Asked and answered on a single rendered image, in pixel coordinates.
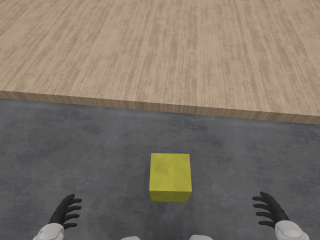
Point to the carton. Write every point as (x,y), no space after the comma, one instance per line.
(170,177)

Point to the robot left forearm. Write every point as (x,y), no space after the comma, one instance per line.
(52,231)

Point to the robot right forearm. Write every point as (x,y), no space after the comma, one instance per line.
(288,230)

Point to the left robot hand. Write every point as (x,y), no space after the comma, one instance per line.
(59,216)

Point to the right robot hand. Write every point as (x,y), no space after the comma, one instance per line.
(276,214)

